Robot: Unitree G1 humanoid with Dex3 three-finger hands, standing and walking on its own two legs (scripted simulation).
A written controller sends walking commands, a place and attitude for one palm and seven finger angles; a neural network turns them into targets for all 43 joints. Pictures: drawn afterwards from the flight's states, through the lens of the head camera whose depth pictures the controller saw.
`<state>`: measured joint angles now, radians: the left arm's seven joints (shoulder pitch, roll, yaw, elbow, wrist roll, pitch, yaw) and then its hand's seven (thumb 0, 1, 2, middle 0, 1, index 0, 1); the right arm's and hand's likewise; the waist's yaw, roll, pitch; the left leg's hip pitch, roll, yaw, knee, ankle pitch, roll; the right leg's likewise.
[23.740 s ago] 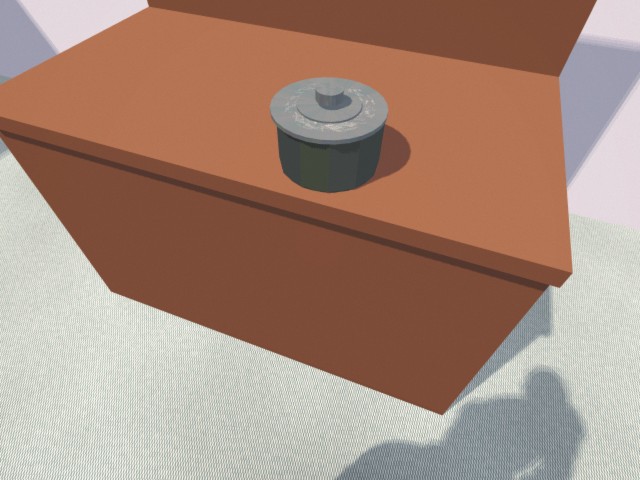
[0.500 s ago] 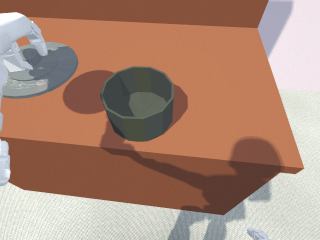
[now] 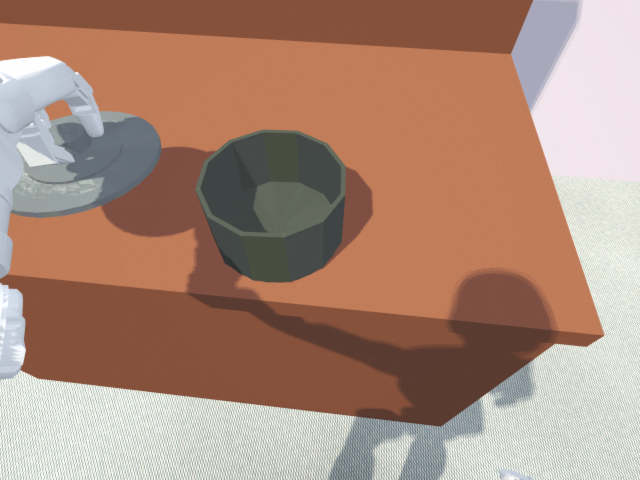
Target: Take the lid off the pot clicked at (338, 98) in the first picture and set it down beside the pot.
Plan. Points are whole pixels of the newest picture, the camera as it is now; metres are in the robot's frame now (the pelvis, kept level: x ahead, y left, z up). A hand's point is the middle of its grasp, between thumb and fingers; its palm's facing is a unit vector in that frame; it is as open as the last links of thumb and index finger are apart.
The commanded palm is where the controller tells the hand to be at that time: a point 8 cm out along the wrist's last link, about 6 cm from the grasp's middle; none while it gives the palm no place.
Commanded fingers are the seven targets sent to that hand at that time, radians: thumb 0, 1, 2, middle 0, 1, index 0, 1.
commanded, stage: lower the lid onto the table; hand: left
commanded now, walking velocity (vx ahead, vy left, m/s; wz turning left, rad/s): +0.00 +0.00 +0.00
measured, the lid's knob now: (67, 140) +0.48 +0.30 +0.16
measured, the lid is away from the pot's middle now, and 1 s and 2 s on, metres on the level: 0.24 0.23 0.24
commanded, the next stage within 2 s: open the fingers wide in 1.78 s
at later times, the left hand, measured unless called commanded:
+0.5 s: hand (71, 160) +0.45 +0.29 +0.15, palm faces -0.39 -0.06 -0.92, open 7.7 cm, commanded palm +0.46 +0.29 +0.22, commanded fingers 0.00 0.60 1.09 -0.93 -0.92 -0.91 -0.91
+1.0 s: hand (91, 175) +0.46 +0.29 +0.12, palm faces -0.46 -0.07 -0.89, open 7.7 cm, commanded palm +0.47 +0.29 +0.19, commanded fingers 0.00 0.60 1.09 -0.93 -0.92 -0.91 -0.91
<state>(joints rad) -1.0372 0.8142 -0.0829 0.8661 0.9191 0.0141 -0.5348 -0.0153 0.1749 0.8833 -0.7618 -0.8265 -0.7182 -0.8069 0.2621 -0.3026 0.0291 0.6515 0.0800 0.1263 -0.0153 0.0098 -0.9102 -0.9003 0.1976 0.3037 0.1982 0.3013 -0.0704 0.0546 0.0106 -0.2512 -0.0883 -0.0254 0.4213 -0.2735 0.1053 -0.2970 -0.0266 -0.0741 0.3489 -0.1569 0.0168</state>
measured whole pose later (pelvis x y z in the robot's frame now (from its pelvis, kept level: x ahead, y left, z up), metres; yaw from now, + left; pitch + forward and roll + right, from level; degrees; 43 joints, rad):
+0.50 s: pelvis +0.00 +0.00 +0.00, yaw +0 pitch +7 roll -2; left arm -0.99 0.79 -0.07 0.89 0.91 -0.06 -0.51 -0.01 0.18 0.88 -0.76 -0.83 -0.72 -0.80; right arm 0.27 -0.30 0.02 0.66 0.07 0.12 -0.01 0.01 -0.91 -0.90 0.20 0.30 0.20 0.30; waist -0.07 0.05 0.01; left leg -0.28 -0.09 -0.03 0.44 -0.29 0.11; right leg -0.32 -0.03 -0.08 0.37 -0.17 0.01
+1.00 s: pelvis +0.01 +0.00 +0.00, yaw +0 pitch +9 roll -2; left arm -1.00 0.78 -0.08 1.00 0.93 -0.12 -0.48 -0.01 0.18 0.88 -0.75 -0.83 -0.71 -0.81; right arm 0.29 -0.30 0.02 0.68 0.07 0.13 -0.02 0.01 -0.91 -0.90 0.20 0.30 0.20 0.30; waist -0.09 0.05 0.00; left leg -0.32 -0.08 -0.02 0.48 -0.31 0.10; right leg -0.36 -0.02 -0.07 0.40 -0.19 0.02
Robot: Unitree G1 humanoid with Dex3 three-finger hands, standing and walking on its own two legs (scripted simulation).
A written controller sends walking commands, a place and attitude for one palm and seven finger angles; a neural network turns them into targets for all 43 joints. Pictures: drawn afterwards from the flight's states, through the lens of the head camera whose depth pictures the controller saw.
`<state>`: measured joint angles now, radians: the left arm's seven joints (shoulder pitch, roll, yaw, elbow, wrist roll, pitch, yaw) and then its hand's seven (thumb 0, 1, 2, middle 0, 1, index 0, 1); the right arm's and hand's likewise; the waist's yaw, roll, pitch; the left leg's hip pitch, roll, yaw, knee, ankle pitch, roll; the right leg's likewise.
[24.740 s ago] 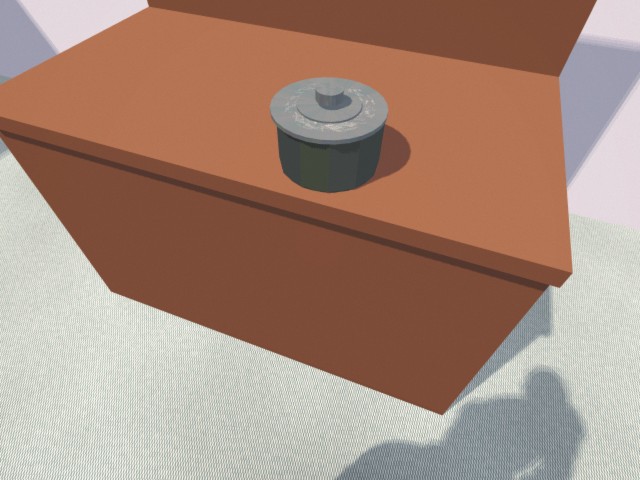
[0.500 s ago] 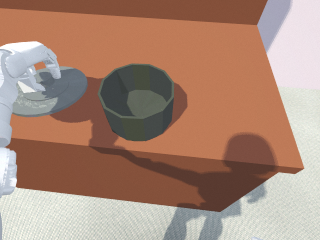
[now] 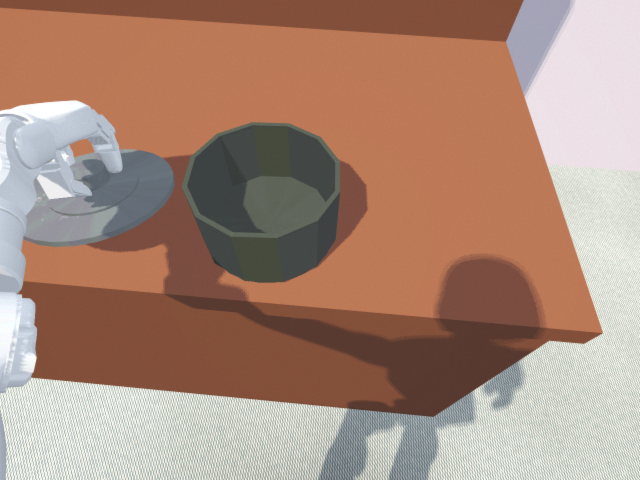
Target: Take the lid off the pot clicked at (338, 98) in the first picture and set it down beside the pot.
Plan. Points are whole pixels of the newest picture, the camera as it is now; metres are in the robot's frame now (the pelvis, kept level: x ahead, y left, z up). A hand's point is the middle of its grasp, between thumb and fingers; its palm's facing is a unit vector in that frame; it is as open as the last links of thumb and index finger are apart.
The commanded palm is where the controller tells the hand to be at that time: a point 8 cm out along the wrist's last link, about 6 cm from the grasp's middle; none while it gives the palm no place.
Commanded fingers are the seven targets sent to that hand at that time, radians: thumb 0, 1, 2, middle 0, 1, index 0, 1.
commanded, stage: lower the lid onto the table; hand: left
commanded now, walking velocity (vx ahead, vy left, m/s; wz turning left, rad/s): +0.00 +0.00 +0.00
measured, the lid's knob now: (87, 175) +0.48 +0.29 +0.09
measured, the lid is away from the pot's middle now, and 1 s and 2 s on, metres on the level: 0.23 0.24 0.24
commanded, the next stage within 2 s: open the fingers wide in 0.78 s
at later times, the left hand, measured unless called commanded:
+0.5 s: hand (67, 193) +0.44 +0.30 +0.10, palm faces -0.48 -0.10 -0.87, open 7.7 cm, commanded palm +0.46 +0.30 +0.16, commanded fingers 0.00 0.60 1.09 -0.93 -0.92 -0.91 -0.91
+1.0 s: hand (69, 207) +0.43 +0.31 +0.08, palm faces -0.47 -0.02 -0.88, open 7.8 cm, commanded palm +0.45 +0.30 +0.13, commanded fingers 0.00 0.51 0.96 -0.82 -0.93 -0.80 -0.93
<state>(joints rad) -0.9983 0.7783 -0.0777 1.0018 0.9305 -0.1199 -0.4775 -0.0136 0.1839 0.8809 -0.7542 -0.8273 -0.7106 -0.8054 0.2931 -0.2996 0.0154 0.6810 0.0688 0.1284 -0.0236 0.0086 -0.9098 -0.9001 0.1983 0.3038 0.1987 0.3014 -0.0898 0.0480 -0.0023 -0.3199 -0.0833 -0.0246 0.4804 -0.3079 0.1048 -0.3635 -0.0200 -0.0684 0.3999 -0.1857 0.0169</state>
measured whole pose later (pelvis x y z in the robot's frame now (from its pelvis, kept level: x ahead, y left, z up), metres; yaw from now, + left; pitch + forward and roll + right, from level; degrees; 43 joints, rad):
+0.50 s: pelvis +0.00 +0.00 +0.00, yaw +0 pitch +10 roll -3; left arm -0.97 0.80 -0.05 1.07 0.93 -0.18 -0.45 0.00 0.18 0.87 -0.75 -0.83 -0.71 -0.81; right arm 0.30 -0.30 0.02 0.69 0.07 0.14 -0.04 0.01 -0.91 -0.90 0.20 0.30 0.20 0.30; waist -0.09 0.04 -0.02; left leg -0.37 -0.08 -0.02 0.54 -0.33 0.11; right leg -0.41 -0.01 -0.06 0.44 -0.20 0.02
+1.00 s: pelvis -0.02 +0.00 -0.02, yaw -2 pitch +12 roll -3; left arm -0.94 0.83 -0.05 1.06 0.97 -0.25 -0.40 0.00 0.16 0.89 -0.77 -0.85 -0.70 -0.84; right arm 0.36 -0.30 0.02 0.68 0.07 0.18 -0.05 0.01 -0.91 -0.90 0.20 0.30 0.20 0.30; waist -0.10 0.04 -0.05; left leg -0.50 -0.06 0.00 0.66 -0.37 0.11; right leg -0.54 0.00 -0.05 0.54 -0.22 0.01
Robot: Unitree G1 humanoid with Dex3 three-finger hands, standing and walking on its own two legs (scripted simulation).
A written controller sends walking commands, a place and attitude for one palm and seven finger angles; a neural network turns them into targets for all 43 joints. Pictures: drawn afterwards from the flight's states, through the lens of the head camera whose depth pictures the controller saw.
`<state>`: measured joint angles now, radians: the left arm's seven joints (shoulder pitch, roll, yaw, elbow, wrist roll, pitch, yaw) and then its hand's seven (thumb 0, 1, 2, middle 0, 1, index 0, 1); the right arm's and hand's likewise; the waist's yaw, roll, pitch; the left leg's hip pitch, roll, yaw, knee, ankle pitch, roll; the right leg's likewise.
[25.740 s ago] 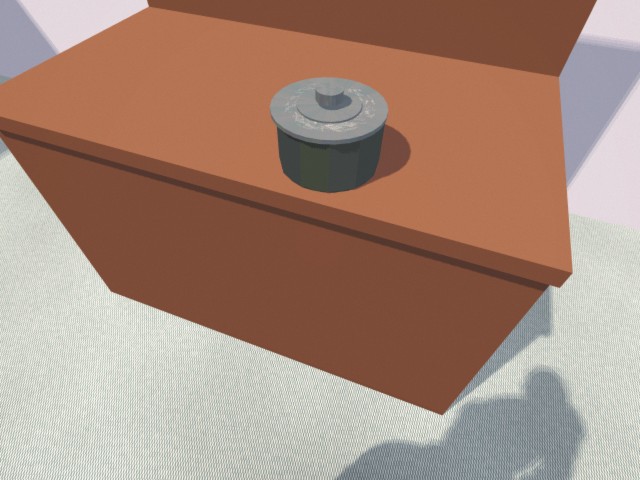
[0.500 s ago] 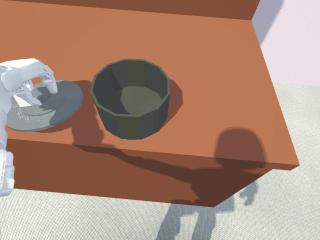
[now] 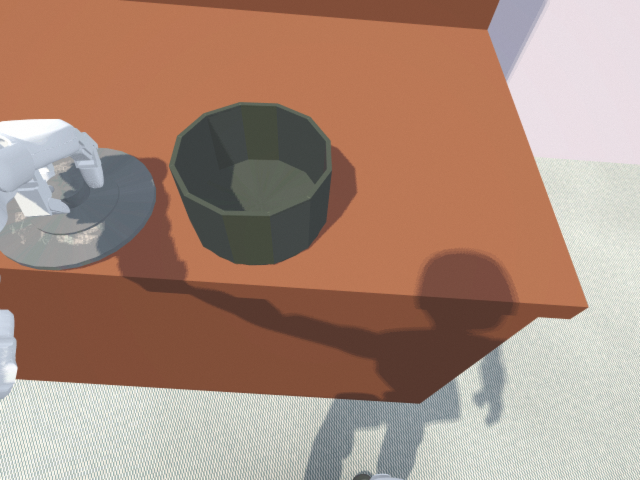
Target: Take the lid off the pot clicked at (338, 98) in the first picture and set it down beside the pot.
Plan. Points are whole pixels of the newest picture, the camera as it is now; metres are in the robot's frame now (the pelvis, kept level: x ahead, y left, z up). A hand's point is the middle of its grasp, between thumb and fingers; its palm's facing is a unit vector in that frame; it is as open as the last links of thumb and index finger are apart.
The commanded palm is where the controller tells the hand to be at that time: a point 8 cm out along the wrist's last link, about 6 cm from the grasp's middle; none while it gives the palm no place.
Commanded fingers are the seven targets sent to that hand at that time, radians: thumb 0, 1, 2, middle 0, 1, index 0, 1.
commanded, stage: open the fingers wide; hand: left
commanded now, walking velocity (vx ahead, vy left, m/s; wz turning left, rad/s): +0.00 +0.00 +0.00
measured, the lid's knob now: (67, 190) +0.47 +0.32 +0.07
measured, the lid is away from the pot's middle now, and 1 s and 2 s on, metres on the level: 0.24 0.24 0.24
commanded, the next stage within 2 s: raise the empty hand in 0.98 s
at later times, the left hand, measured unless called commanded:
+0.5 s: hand (55, 190) +0.44 +0.31 +0.10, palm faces -0.43 -0.04 -0.90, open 8.3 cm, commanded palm +0.46 +0.30 +0.15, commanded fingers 0.00 0.12 0.71 -0.46 -0.89 -0.45 -0.89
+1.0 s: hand (57, 184) +0.45 +0.31 +0.09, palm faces -0.42 -0.07 -0.91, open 11.0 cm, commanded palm +0.47 +0.31 +0.15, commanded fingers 0.00 -0.04 0.71 -0.37 -0.81 -0.37 -0.81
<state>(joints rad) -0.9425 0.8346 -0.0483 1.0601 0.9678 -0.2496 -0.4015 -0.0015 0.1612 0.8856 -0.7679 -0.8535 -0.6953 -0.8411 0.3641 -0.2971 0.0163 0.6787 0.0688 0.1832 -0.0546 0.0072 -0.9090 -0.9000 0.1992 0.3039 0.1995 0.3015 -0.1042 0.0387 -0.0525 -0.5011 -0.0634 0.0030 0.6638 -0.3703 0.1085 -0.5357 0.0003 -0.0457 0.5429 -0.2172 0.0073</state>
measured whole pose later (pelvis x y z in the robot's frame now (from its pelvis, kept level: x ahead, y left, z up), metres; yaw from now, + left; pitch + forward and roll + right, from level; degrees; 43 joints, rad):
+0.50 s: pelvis +0.00 +0.00 +0.00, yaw +1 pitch +12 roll -4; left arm -0.91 0.78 -0.05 0.99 0.95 -0.26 -0.38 0.00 0.22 0.78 -0.59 -0.90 -0.57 -0.89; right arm 0.30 -0.28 0.02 0.66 0.07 0.22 -0.05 0.01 -0.91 -0.90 0.20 0.30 0.20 0.30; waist -0.08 0.05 -0.06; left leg -0.49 -0.07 -0.01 0.65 -0.37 0.11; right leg -0.52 -0.01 -0.06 0.53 -0.22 0.00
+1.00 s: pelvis +0.01 +0.00 +0.00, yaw +0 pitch +13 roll -3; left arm -0.87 0.81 0.01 0.99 0.94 -0.28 -0.36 0.00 -0.02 0.69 -0.39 -0.84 -0.39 -0.83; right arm 0.29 -0.29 0.02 0.65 0.07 0.24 -0.04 0.01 -0.91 -0.90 0.20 0.30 0.20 0.30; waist -0.09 0.04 -0.05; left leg -0.47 -0.07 -0.01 0.62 -0.37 0.11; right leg -0.51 0.00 -0.05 0.50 -0.22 0.02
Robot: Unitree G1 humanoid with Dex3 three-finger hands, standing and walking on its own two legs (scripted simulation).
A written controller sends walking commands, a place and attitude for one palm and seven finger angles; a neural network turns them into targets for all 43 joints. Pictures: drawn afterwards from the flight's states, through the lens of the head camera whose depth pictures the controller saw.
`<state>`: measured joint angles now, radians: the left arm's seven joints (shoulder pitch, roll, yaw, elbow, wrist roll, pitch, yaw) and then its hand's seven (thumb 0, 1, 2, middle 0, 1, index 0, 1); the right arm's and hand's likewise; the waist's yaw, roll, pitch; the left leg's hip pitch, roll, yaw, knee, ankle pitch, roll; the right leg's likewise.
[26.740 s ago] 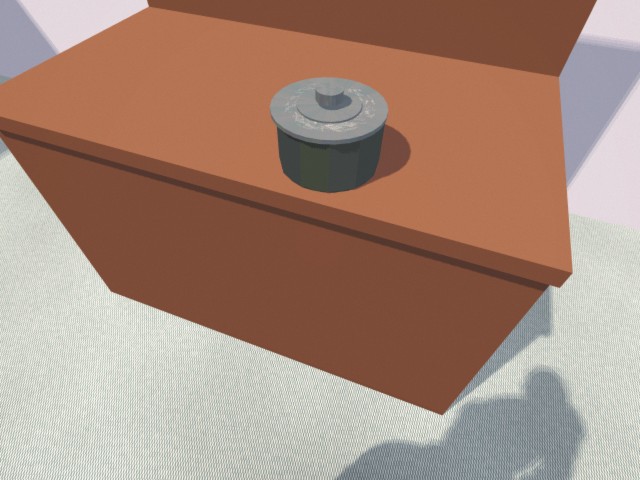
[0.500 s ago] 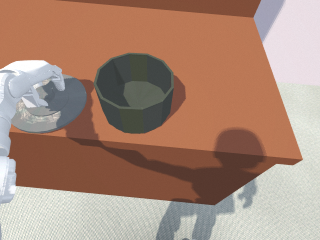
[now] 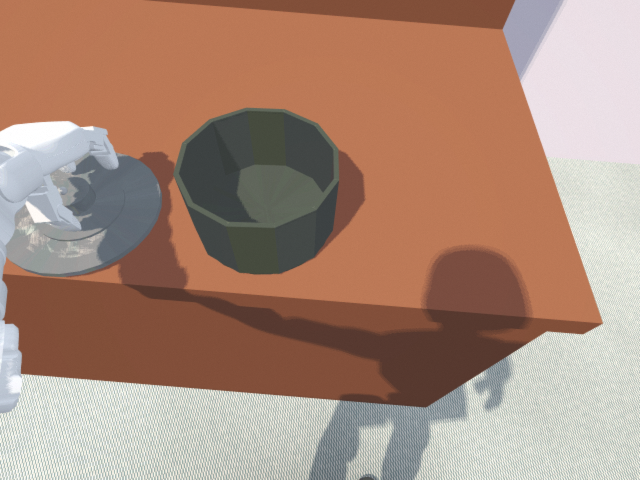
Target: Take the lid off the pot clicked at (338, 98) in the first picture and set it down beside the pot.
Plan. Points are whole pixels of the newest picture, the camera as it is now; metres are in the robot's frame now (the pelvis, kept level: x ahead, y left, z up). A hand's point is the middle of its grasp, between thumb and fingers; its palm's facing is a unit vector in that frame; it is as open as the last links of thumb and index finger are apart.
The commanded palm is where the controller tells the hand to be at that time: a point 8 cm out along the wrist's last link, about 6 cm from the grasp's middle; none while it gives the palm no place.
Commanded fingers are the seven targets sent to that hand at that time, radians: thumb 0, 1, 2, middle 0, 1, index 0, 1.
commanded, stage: raise the empty hand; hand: left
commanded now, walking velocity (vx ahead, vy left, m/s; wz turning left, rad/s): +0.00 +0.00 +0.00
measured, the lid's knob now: (73, 195) +0.45 +0.31 +0.06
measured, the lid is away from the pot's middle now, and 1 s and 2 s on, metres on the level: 0.24 0.24 0.24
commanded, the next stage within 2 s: draw the hand back to the body in 1.38 s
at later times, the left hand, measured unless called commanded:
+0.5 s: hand (44, 166) +0.44 +0.31 +0.13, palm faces -0.38 -0.05 -0.92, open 11.0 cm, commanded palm +0.45 +0.31 +0.19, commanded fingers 0.00 -0.04 0.71 -0.38 -0.81 -0.38 -0.81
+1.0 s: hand (16, 128) +0.45 +0.31 +0.18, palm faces -0.32 +0.00 -0.95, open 11.0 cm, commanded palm +0.45 +0.30 +0.24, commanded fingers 0.00 -0.04 0.71 -0.38 -0.81 -0.38 -0.81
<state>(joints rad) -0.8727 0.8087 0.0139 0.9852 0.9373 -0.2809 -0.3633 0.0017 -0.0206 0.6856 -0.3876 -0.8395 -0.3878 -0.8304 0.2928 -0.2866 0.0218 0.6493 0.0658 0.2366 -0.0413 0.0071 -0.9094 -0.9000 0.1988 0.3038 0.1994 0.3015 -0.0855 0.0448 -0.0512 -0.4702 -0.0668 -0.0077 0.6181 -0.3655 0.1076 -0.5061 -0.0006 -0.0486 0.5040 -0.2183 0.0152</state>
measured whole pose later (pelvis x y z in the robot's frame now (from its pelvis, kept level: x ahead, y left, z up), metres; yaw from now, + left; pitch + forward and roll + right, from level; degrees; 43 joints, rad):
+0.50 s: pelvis +0.00 +0.00 +0.00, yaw +1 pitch +11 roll -3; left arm -0.94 0.82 -0.02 0.96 0.93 -0.22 -0.41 0.00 -0.04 0.71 -0.39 -0.81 -0.39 -0.81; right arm 0.28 -0.28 0.03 0.64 0.08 0.24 -0.04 0.01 -0.91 -0.90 0.20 0.30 0.20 0.30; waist -0.08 0.05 -0.04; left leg -0.42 -0.07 -0.01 0.58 -0.35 0.11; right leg -0.46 -0.01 -0.05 0.47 -0.20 0.02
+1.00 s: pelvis +0.00 +0.01 +0.01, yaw +1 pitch +9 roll -3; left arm -0.99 0.84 -0.06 0.86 0.92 -0.16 -0.48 0.00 -0.04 0.71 -0.39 -0.81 -0.40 -0.81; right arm 0.28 -0.29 0.02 0.64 0.08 0.23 -0.02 0.01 -0.91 -0.90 0.20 0.30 0.20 0.30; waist -0.08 0.06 -0.03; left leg -0.36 -0.09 -0.02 0.52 -0.32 0.11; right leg -0.39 -0.02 -0.06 0.42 -0.18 0.01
